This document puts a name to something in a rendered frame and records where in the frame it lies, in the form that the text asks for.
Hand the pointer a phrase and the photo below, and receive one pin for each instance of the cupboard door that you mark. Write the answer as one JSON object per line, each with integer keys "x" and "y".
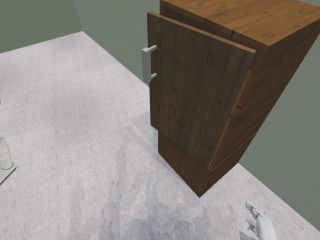
{"x": 199, "y": 77}

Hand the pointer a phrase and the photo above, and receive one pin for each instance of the handle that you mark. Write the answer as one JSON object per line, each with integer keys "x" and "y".
{"x": 146, "y": 64}

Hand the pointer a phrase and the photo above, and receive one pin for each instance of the robot left hand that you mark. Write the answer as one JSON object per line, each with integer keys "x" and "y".
{"x": 7, "y": 167}

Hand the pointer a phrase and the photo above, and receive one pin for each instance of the robot right hand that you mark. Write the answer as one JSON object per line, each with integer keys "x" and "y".
{"x": 262, "y": 229}

